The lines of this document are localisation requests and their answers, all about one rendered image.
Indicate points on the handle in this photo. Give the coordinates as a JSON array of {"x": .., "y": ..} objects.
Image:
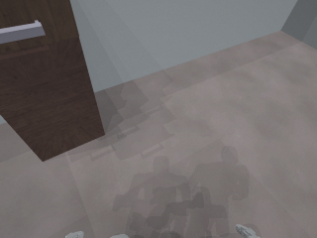
[
  {"x": 22, "y": 32},
  {"x": 27, "y": 55}
]

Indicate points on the cabinet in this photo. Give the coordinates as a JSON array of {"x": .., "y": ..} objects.
[{"x": 50, "y": 102}]

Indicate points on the robot right hand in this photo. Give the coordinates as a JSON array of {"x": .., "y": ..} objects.
[{"x": 246, "y": 232}]

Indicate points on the drawer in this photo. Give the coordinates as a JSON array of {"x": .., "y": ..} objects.
[{"x": 56, "y": 17}]

